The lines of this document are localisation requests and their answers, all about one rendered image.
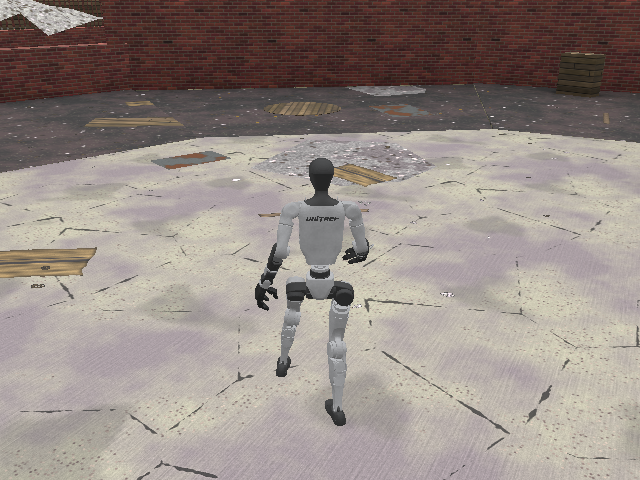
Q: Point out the left robot hand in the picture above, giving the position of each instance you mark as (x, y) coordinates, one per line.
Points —
(260, 296)

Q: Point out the robot left shin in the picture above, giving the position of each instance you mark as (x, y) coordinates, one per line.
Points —
(287, 338)

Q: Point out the right robot forearm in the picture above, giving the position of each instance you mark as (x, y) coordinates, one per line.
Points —
(363, 254)

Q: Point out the right robot hand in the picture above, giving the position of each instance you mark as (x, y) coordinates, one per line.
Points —
(352, 255)

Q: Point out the left robot forearm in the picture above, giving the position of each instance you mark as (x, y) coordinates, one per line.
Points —
(271, 269)

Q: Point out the robot right upper arm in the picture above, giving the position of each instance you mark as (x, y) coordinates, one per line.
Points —
(356, 224)

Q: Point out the robot right shin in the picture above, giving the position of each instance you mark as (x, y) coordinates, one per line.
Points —
(337, 375)

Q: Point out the robot shin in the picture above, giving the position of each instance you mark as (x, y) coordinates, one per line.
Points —
(337, 375)
(287, 338)

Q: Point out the robot left upper arm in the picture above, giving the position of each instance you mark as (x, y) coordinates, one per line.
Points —
(288, 212)

